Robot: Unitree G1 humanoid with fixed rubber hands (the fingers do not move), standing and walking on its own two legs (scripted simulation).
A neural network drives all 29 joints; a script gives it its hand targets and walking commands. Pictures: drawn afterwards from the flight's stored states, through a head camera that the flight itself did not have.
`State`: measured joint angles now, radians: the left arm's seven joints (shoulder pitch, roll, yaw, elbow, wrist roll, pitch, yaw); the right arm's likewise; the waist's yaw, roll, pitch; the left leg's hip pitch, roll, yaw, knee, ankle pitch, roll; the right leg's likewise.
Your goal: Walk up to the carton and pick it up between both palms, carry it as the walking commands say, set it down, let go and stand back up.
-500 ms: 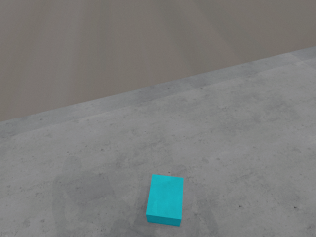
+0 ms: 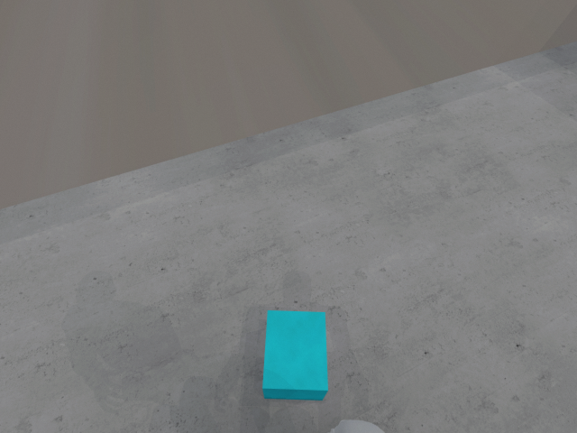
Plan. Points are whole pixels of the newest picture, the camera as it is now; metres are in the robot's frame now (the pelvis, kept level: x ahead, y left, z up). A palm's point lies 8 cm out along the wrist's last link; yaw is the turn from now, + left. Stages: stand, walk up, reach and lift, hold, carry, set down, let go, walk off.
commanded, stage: walk up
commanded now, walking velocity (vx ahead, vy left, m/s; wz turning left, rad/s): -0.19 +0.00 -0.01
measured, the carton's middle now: (294, 355) +0.39 -0.02 -0.69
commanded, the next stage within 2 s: stand in 1.12 s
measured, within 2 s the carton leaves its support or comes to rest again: neither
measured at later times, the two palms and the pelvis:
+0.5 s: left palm out of the picture -0.02 +0.15 -0.14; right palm out of the picture -0.04 -0.29 -0.15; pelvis -0.02 -0.06 +0.00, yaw +2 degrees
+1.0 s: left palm out of the picture -0.08 +0.15 -0.14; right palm out of the picture -0.09 -0.26 -0.14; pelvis -0.04 -0.06 +0.00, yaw +1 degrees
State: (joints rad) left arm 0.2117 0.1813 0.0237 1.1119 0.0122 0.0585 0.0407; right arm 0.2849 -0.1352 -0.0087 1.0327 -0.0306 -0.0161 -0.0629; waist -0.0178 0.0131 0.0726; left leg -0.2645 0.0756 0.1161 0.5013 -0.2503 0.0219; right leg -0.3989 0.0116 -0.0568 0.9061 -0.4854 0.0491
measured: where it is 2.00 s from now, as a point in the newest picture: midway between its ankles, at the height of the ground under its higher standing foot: outside the picture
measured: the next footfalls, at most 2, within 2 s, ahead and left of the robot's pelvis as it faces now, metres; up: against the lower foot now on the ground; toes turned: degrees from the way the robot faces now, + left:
right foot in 0.12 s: +0.01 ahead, -0.16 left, +0.00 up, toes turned +9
left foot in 0.44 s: -0.01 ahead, +0.07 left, +0.00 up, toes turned -3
